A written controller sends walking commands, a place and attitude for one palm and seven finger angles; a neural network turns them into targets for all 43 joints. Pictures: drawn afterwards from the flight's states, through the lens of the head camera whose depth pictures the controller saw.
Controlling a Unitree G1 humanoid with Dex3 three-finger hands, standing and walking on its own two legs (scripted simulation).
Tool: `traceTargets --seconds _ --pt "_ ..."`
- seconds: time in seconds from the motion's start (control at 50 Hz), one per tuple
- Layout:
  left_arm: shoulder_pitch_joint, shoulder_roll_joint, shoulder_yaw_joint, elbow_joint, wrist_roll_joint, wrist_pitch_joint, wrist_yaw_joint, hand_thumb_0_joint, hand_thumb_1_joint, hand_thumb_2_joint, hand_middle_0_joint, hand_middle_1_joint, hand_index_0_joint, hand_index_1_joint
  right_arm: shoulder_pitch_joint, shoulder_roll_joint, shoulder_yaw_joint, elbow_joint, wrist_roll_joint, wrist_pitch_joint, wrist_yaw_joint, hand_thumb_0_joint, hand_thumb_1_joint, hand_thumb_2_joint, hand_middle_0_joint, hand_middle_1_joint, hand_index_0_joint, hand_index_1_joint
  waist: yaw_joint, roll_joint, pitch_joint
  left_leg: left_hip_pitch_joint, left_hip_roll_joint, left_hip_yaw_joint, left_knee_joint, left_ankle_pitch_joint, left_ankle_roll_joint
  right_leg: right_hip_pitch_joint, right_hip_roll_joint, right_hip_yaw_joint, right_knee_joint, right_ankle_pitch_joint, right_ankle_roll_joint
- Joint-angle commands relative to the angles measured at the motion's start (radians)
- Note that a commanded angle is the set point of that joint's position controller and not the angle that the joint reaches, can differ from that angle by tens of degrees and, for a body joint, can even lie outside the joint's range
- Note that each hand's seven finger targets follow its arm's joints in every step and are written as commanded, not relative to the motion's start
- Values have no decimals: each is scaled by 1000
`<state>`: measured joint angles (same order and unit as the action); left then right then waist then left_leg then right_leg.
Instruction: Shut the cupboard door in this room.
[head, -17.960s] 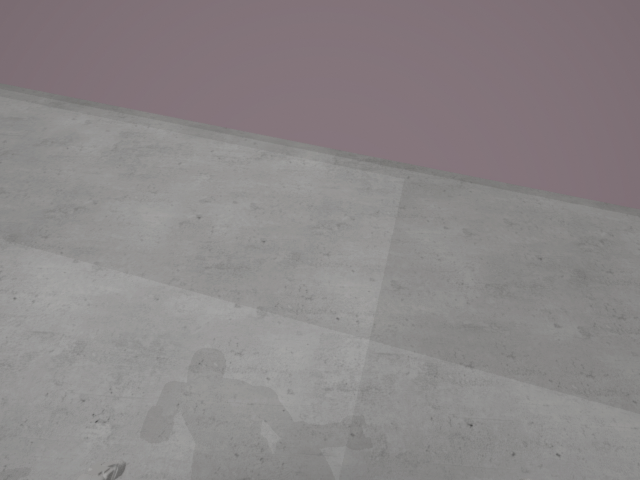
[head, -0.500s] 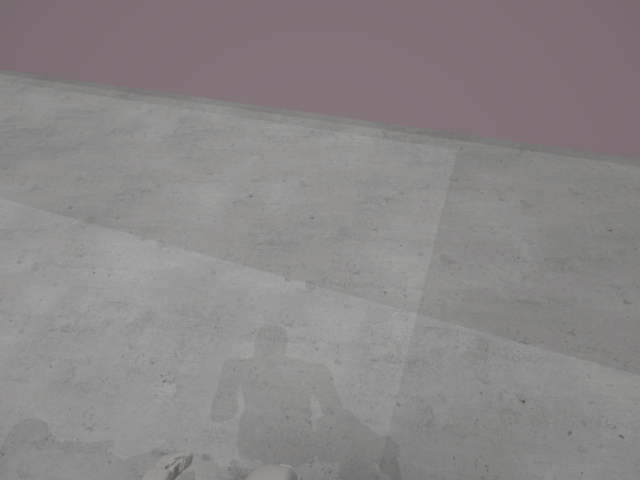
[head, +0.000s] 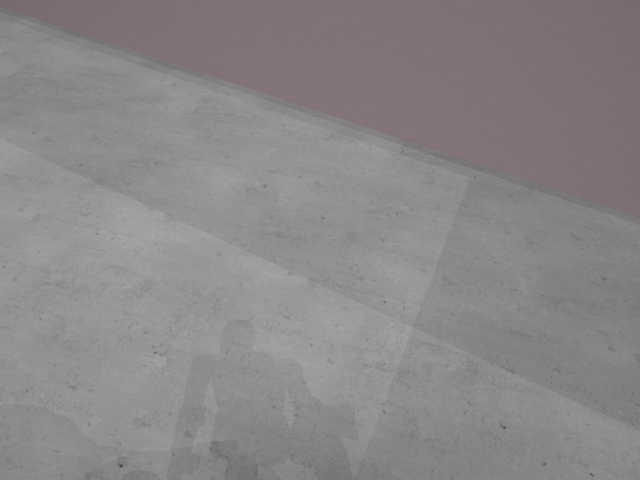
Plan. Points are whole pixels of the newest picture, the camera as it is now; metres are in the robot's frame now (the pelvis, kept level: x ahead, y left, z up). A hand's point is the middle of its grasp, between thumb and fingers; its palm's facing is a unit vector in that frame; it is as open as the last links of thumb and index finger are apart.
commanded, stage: turn or walk to find it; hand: left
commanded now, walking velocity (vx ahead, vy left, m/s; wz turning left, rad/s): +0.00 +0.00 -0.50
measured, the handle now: out of the picture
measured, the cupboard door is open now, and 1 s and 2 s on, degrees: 87 87 87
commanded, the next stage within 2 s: none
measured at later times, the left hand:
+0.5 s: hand out of the picture +0.08 +0.15 -0.15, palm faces -0.18 -0.94 -0.28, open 7.4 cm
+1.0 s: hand out of the picture +0.14 +0.18 -0.16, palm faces -0.42 -0.88 -0.23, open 7.4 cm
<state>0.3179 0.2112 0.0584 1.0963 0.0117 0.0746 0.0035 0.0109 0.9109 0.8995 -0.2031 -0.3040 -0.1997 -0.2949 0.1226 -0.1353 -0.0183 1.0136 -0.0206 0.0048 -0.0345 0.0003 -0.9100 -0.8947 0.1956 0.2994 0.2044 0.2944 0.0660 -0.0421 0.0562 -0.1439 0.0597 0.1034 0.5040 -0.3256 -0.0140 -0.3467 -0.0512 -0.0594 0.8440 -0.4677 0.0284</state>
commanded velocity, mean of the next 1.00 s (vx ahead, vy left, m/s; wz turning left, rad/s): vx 0.00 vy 0.00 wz -0.50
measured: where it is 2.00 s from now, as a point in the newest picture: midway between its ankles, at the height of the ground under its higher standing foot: outside the picture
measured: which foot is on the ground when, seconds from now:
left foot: down 0.00-0.22, up 0.24-0.72, down 0.74-1.00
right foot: up 0.00-0.20, down 0.22-0.74, up 0.76-1.00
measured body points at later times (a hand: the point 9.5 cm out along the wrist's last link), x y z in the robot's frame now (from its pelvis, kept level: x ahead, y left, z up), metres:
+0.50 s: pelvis -0.03 -0.04 +0.00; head +0.01 -0.07 +0.45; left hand +0.09 +0.20 -0.13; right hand -0.02 -0.32 -0.15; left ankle -0.02 +0.13 -0.66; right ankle -0.01 -0.12 -0.74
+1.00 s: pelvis -0.03 +0.02 +0.01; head +0.01 +0.02 +0.45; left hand +0.16 +0.23 -0.15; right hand -0.09 -0.22 -0.13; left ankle +0.00 +0.13 -0.74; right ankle -0.13 -0.09 -0.65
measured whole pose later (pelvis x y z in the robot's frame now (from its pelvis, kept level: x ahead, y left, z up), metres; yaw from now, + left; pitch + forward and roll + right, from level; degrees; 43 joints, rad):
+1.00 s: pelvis -0.03 +0.02 +0.01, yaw -30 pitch +0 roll -1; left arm 0.19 0.27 0.10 0.95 0.02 0.08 -0.03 0.01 0.91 0.90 -0.20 -0.30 -0.20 -0.29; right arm 0.23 -0.16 -0.03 0.94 -0.02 0.00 -0.03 0.00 -0.91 -0.89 0.20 0.30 0.21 0.29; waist 0.02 -0.03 0.07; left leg -0.18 0.08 0.16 0.47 -0.29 0.01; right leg -0.49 -0.03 0.01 1.13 -0.41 0.08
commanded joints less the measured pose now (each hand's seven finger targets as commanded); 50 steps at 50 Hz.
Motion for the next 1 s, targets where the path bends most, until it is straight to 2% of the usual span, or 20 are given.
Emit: traceTargets --seconds 0.0,0.12,0.16,0.18,0.2,0.22,0.24,0.26,0.3,0.36,0.58,0.64,0.68,0.7,0.72,0.74,0.76,0.82,0.9,0.98 --pt "-53 57 21 -100 5 -26 -5 0 900 900 -200 -300 -200 -300 34 -224 -64 -43 -4 -1 -13 0 -900 -900 200 300 200 300 -59 218 18 49 263 -108 -150 547 164 -154 -9 29 159 -29 14" --pt "-60 46 25 -136 7 -38 -14 0 900 900 -200 -300 -200 -300 45 -242 -93 -56 -5 7 0 0 -900 -900 200 300 200 300 -71 232 -22 41 275 -56 -63 507 138 -22 6 -51 -97 40 16" --pt "2 62 33 -124 11 -47 -16 0 900 900 -200 -300 -200 -300 16 -245 -97 -65 -1 10 2 0 -900 -900 200 300 200 300 -30 198 -44 -7 241 -3 46 421 87 91 15 -69 -278 222 9" --pt "53 103 39 -112 16 -55 -13 0 900 900 -200 -300 -200 -300 15 -228 -97 -74 4 9 4 0 -900 -900 200 300 200 300 -5 92 -67 -66 191 45 181 303 36 186 -24 -11 -393 400 -5" --pt "76 207 57 -111 26 -67 1 0 900 900 -200 -300 -200 -300 19 -151 -83 -108 10 11 8 0 -900 -900 200 300 200 300 8 -222 -67 -301 67 95 402 -88 -27 303 -243 317 -474 676 -92" --pt "102 237 59 -113 9 -63 9 0 900 900 -200 -300 -200 -300 -61 -135 -68 -150 14 25 8 0 -900 -900 200 300 200 300 45 -256 -48 -360 8 -8 565 -326 -33 234 -352 439 -509 821 -203" --pt "72 217 61 -125 7 -62 19 0 900 900 -200 -300 -200 -300 -66 -144 -68 -148 15 37 3 0 -900 -900 200 300 200 300 29 -190 -42 -365 25 -104 637 -281 -21 193 -330 431 -543 640 -241" --pt "10 211 66 -146 8 -59 21 0 900 900 -200 -300 -200 -300 -70 -154 -72 -141 10 39 7 0 -900 -900 200 300 200 300 18 -203 -4 -407 32 -126 676 -230 -17 145 -298 441 -571 451 -235" --pt "-89 178 54 -182 8 -57 17 0 900 900 -200 -300 -200 -300 -42 -182 -78 -124 3 36 16 0 -900 -900 200 300 200 300 -24 -119 5 -400 36 -134 691 -107 -25 112 -234 371 -563 335 -202" --pt "-112 176 50 -204 8 -65 14 0 900 900 -200 -300 -200 -300 19 -174 -72 -102 -1 35 22 0 -900 -900 200 300 200 300 -42 -62 -90 -369 20 -113 621 -35 -42 190 -176 300 -535 363 -166" --pt "-93 217 57 -204 16 -55 6 0 900 900 -200 -300 -200 -300 -7 -183 -54 -140 11 21 8 0 -900 -900 200 300 200 300 -18 -98 -81 -275 -13 -104 324 -112 -46 162 -169 428 -525 419 -217" --pt "-141 223 59 -216 15 -48 5 0 900 900 -200 -300 -200 -300 67 -175 -52 -129 17 10 4 0 -900 -900 200 300 200 300 -51 -112 -103 -169 -35 -89 155 -83 -32 129 -142 439 -489 450 -197" --pt "-183 209 55 -228 4 -41 4 0 900 900 -200 -300 -200 -300 149 -183 -53 -105 19 -2 -1 0 -900 -900 200 300 200 300 -96 -95 -124 13 -40 -76 -47 57 -24 24 -92 409 -429 397 -136" --pt "-183 171 47 -242 -3 -38 2 0 900 900 -200 -300 -200 -300 177 -224 -60 -103 17 -14 -6 0 -900 -900 200 300 200 300 -108 17 -147 134 51 -168 -164 52 8 -89 -16 350 -329 299 -87" --pt "-162 114 34 -255 -11 -36 -7 0 900 900 -200 -300 -200 -300 148 -311 -77 -125 6 -16 -5 0 -900 -900 200 300 200 300 -100 307 -109 168 292 -431 -278 33 76 -262 120 206 -103 49 -33" --pt "-182 126 38 -262 3 -28 -8 0 900 900 -200 -300 -200 -300 121 -344 -83 -147 2 -5 -4 0 -900 -900 200 300 200 300 -100 333 -57 15 416 -472 -304 46 144 -255 104 127 100 -106 0" --pt "-161 151 51 -255 12 -20 -11 0 900 900 -200 -300 -200 -300 59 -309 -71 -168 -3 -2 -1 0 -900 -900 200 300 200 300 -69 250 -32 -96 387 -420 -312 -12 163 -204 80 145 230 -61 8" --pt "-132 145 64 -223 20 -13 -29 0 900 900 -200 -300 -200 -300 -5 -231 -49 -184 -4 -12 -8 0 -900 -900 200 300 200 300 -29 201 20 -124 245 -214 -263 147 112 -223 53 112 374 65 28" --pt "-162 101 41 -234 9 -22 -31 0 900 900 -200 -300 -200 -300 131 -228 -64 -140 -2 -23 -6 0 -900 -900 200 300 200 300 -75 171 -62 115 238 -129 -166 489 144 -285 28 71 334 76 54" --pt "-231 78 29 -257 5 -23 -31 0 900 900 -200 -300 -200 -300 198 -241 -79 -108 -3 -20 -1 0 -900 -900 200 300 200 300 -111 204 -66 173 281 -97 -125 621 166 -247 -2 28 172 10 57"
